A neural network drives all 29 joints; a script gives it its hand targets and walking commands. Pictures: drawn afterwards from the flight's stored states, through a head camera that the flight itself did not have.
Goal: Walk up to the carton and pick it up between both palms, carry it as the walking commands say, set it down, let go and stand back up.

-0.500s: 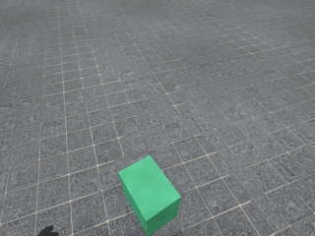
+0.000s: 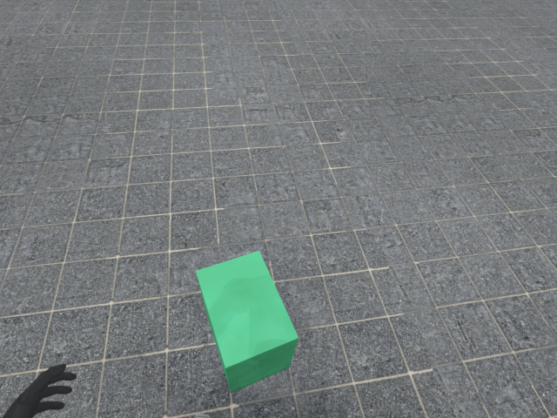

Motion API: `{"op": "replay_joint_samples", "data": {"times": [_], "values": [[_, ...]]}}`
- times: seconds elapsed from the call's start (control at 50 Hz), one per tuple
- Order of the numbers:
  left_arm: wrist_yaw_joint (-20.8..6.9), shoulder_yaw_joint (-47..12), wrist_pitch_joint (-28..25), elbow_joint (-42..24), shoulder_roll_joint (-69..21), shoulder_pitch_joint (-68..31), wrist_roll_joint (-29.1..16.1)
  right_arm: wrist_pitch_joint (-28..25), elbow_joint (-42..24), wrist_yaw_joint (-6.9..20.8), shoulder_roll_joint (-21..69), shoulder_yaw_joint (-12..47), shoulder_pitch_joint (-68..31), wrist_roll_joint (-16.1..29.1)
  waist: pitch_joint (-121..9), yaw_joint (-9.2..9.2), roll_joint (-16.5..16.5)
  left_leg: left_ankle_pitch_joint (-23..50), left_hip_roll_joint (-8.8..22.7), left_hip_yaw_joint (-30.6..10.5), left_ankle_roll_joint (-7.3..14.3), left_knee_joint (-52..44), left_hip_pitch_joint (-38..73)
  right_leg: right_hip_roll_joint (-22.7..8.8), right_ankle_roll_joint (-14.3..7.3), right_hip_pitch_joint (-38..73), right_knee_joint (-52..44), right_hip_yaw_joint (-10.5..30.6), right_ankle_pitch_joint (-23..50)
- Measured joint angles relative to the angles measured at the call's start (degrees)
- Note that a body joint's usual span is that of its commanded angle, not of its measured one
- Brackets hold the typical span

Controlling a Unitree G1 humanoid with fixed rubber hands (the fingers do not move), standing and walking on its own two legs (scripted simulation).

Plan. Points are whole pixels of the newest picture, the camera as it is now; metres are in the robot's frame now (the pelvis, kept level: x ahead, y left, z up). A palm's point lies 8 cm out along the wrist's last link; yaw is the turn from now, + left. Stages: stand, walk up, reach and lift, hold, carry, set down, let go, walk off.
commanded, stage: walk up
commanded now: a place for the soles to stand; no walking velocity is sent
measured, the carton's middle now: (244, 321) +0.50 +0.06 -0.59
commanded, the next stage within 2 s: none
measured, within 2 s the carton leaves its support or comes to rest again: neither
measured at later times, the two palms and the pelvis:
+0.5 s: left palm out of the picture +0.05 +0.25 -0.06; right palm (517, 338) +0.27 -0.39 -0.06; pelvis +0.06 -0.10 +0.01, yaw +15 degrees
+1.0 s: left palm out of the picture +0.05 +0.27 -0.06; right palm (494, 339) +0.27 -0.35 -0.06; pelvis +0.05 -0.08 +0.02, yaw +21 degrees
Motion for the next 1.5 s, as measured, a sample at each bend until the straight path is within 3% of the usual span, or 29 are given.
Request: {"op": "replay_joint_samples", "data": {"times": [0.06, 0.14, 0.18, 0.24, 0.28, 0.34, 0.4, 0.48, 0.54, 0.58, 0.62, 0.7, 0.88, 1.0, 1.24, 1.44, 1.5], "values": [[0.69, -1.08, 0.13, -0.11, -2.26, 2.34, -1.04, -0.45, -1.12, 0.34, 1.63, 0.53, -1.34, 0.83, 0.43, 1.23, 0.46, 0.32, -1.19, 7.25, -0.2, 3.29, -1.7, -0.34, -1.38, 3.16, -2.04, -2.94, -0.76], [1.82, -2.69, 0.02, 0.5, -2.21, 5.68, -2.67, -1.26, -2.8, 2.36, 3.42, 1.19, -1.73, 1.23, -0.33, 3.39, -0.7, 5.1, -5.06, 12.96, 1.86, -9.4, 4.62, -1.47, -2.16, 5.21, -1.53, -5.08, -2.65], [2.44, -3.25, -0.05, 1.33, -1.48, 7.05, -3.54, -1.8, -4.33, 2.78, 3.91, 1.36, -2.17, 0.62, -0.69, 3.37, -1.42, 9.87, -6.32, 11.99, 2.94, -12.2, 5.78, -1.72, -1.92, 4.04, 2.84, -4.73, -5.56], [3.44, -3.64, -0.05, 2.9, -1.25, 7.42, -3.9, -1.98, -6.06, 2.99, 4.77, 1.98, -3.61, 0.72, -0.65, 2.76, -1.48, 8.77, -6.34, 9.64, 2.27, -10.31, 5.96, 0.05, -1.3, 1.69, 9.72, -0.87, -10.06], [3.81, -3.63, -0.84, 3.51, -1.44, 7.12, -3.9, -1.62, -6.54, 3.3, 4.92, 2.39, -4.83, 0.88, -0.85, 2.48, -0.78, 8.26, -5.8, 7.75, 1.13, -10.13, 6.21, -0.04, -1.53, 1.17, 8.66, -0.2, -9.1], [4.15, -3.65, -2.83, 3.84, -1.39, 6.76, -3.47, -0.36, -7.23, 4.17, 4.79, 2.67, -6.88, 1.23, -1.15, 2.34, 0.88, 7.37, -4.85, 4.7, -0.92, -7.94, 4.93, -0.17, -1.83, 3.07, -0.5, -0.69, -2.2], [4.59, -4.09, -4.28, 4.49, -1.37, 6.36, -3.41, 1.23, -6.67, 4.5, 5.41, 2.56, -9.27, 1.63, -1.12, 2.71, 1.37, 1.99, -6.29, 2.71, 0.05, -0.6, 2.46, -0.67, -0.75, 2.82, 0.94, -2.44, -2.03], [5.22, -4.67, -5.28, 4.94, -1.54, 6.29, -3.12, 1.92, -6.23, 5.33, 5.44, 2.23, -11.03, 1.81, -0.43, 3.61, 1.93, -1.06, -5.82, 5.16, 0.38, 2.75, 2.32, -2.0, -1.0, 4.49, -1.23, -3.74, -1.58], [5.35, -4.86, -5.52, 4.77, -0.79, 6.76, -3.16, 2.03, -5.64, 6.02, 5.59, 2.2, -11.8, 1.92, 0.29, 4.15, 1.94, 0.56, -4.7, 7.62, 0.63, -3.89, 5.05, -2.95, -0.95, 5.09, -2.24, -4.48, -1.14], [5.31, -5.02, -5.23, 4.83, -0.18, 7.16, -3.61, 1.92, -5.14, 6.3, 5.8, 2.31, -12.16, 1.86, 0.53, 4.25, 1.91, 5.88, -4.45, 9.11, 1.33, -11.92, 8.37, -3.5, -0.7, 4.92, -1.78, -4.86, -1.43], [5.26, -5.28, -4.9, 5.17, 0.01, 7.13, -4.05, 1.67, -4.52, 6.39, 6.04, 2.42, -12.45, 1.42, 0.76, 3.99, 1.99, 10.79, -4.77, 8.79, 0.53, -15.6, 9.67, -4.09, -0.22, 4.67, -0.81, -5.46, -2.07], [5.27, -5.94, -4.8, 7.09, -1.87, 5.94, -4.23, 1.99, -2.94, 6.63, 6.81, 3.39, -13.14, 1.84, 0.21, 3.98, 3.92, 9.36, -3.37, 7.1, -1.16, -14.09, 9.29, -2.49, 0.05, 7.01, -4.27, -7.32, -0.53], [5.31, -6.42, -4.5, 10.09, -3.04, 1.3, -3.96, 2.85, 0.41, 7.12, 7.46, 3.93, -13.46, 1.56, -1.56, 2.95, 3.07, 10.79, -5.05, 5.52, -0.67, -15.92, 10.06, -3.94, 0.49, 9.23, -7.06, -9.18, 0.66], [5.07, -5.95, -4.18, 12.68, -3.06, -1.04, -4.29, 2.66, 2.09, 6.79, 7.88, 4.91, -13.46, 1.28, -2.56, 2.38, 2.93, 11.86, -4.61, 4.21, -0.57, -17.77, 10.38, -1.19, 0.25, 10.74, -11.39, -7.74, 2.75], [4.78, -6.13, -4.21, 18.33, -4.0, -3.02, -4.25, 2.12, 5.01, 6.89, 8.85, 5.75, -16.31, 1.49, -2.66, 2.91, 2.67, 14.7, -4.78, 3.4, -0.81, -23.58, 12.93, -1.05, 0.53, 13.88, -17.82, -8.72, 5.67], [3.98, -4.49, -1.42, 16.68, -3.67, -4.93, -3.84, 1.92, 3.13, 4.96, 7.26, 4.71, -16.75, 1.39, -0.5, 3.09, 2.86, 14.66, -4.42, 2.44, -1.67, -21.82, 10.71, -0.77, -0.64, 11.36, -14.72, -9.53, 4.54], [3.92, -4.3, -1.23, 15.74, -3.95, -4.94, -3.57, 2.19, 2.67, 4.86, 6.59, 4.27, -16.05, 1.45, 0.2, 2.65, 3.26, 14.14, -4.38, 2.47, -0.76, -18.95, 9.24, -0.82, -1.19, 10.96, -13.2, -10.34, 3.77]]}}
